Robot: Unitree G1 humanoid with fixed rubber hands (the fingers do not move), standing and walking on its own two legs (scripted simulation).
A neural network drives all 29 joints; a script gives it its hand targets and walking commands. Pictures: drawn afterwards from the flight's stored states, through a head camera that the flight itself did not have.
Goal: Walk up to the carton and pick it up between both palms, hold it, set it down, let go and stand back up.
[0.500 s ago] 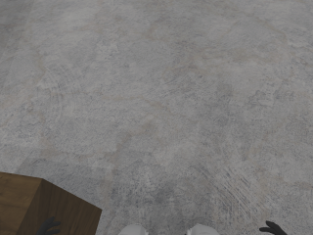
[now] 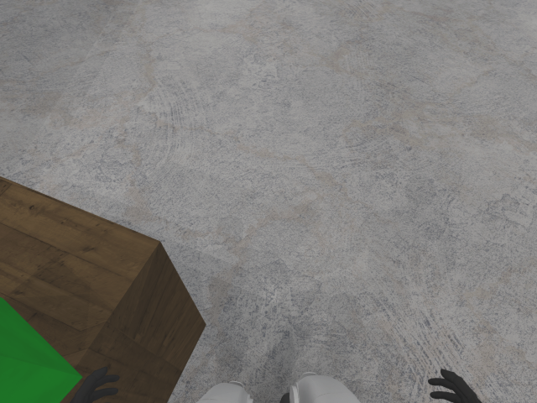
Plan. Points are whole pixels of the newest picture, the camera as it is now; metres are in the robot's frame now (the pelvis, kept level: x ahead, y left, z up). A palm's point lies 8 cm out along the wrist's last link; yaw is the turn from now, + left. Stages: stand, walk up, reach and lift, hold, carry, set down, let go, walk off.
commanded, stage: walk up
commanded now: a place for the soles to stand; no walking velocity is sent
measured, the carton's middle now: out of the picture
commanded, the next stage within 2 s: none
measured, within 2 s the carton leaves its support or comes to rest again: neither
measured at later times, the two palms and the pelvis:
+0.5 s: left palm out of the picture +0.05 +0.31 -0.12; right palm (453, 386) +0.15 -0.27 -0.09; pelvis +0.01 +0.02 -0.01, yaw +18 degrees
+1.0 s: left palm out of the picture -0.01 +0.29 -0.10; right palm (435, 322) +0.24 -0.27 -0.08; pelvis +0.03 -0.02 +0.01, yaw +31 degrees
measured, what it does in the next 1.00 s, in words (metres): steps on the spot, turning left: left foot, then right foot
